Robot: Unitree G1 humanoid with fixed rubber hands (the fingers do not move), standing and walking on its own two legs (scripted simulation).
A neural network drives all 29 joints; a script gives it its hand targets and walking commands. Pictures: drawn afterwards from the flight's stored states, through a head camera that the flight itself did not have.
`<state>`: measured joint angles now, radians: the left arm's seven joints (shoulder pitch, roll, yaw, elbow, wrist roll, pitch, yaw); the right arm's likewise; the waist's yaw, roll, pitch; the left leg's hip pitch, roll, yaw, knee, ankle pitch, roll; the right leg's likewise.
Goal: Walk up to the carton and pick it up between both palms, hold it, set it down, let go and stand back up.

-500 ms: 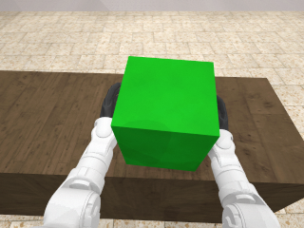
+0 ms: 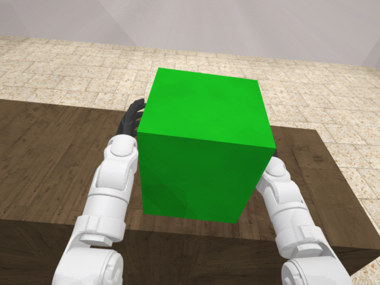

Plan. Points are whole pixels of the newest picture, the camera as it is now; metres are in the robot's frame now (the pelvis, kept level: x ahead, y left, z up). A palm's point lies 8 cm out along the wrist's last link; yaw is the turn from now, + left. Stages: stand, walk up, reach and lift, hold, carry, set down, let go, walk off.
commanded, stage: reach and lift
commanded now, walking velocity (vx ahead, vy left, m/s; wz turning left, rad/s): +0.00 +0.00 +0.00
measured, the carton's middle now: (198, 148) +0.37 +0.00 +0.13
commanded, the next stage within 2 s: hold in 1.12 s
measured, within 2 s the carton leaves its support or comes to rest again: neither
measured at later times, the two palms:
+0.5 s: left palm (129, 123) +0.37 +0.14 +0.19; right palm (265, 155) +0.36 -0.15 +0.13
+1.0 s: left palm (119, 118) +0.36 +0.16 +0.21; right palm (264, 146) +0.36 -0.14 +0.16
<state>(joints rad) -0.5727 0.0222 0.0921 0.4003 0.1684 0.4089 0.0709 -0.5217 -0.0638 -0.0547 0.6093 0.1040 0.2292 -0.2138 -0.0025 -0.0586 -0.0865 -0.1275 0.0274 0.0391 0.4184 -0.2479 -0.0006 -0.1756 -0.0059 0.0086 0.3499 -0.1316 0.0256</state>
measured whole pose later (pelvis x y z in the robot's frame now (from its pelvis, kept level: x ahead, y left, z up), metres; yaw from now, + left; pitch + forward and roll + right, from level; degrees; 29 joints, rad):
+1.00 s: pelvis -0.01 +0.00 +0.00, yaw +0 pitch -5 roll -1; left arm -0.66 -0.01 0.17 0.21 0.22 0.64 0.04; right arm -0.59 -0.07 -0.05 0.50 0.11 0.35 -0.20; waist 0.00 -0.04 -0.03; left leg -0.10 0.02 0.04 0.42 -0.24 0.00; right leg -0.14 -0.01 0.01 0.35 -0.13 0.03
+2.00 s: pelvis -0.02 +0.00 +0.00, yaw +0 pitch -8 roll -1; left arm -0.72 -0.01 0.20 0.24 0.30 0.77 -0.01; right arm -0.64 -0.07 -0.07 0.55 0.15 0.45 -0.19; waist 0.00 -0.03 -0.02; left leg -0.04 0.02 0.04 0.43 -0.24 0.01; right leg -0.09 -0.01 0.01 0.35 -0.12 0.03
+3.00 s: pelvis -0.01 +0.00 +0.00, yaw +0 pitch -9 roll -1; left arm -0.70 -0.01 0.21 0.16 0.29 0.77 -0.01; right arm -0.65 -0.07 -0.07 0.47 0.15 0.47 -0.20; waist 0.00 -0.02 -0.05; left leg -0.02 0.02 0.04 0.42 -0.25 0.01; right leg -0.06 -0.01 0.01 0.34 -0.13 0.03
